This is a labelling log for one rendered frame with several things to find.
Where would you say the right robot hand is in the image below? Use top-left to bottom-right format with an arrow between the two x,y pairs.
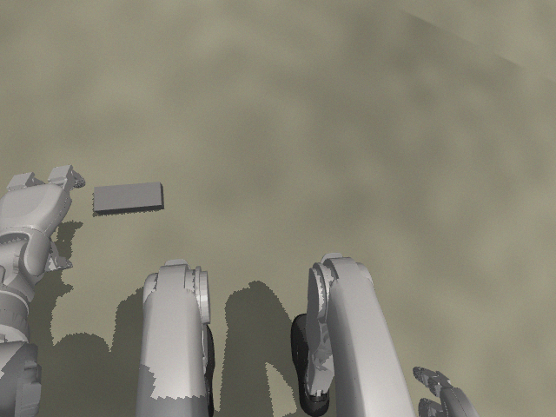
413,367 -> 480,417

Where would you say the small box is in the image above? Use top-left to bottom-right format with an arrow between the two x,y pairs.
94,182 -> 164,215

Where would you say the right robot foot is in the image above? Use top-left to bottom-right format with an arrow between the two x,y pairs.
291,314 -> 329,417

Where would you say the left robot arm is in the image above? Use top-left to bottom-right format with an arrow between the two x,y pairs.
0,227 -> 51,417

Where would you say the left robot hand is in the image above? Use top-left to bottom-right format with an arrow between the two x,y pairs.
0,164 -> 85,273

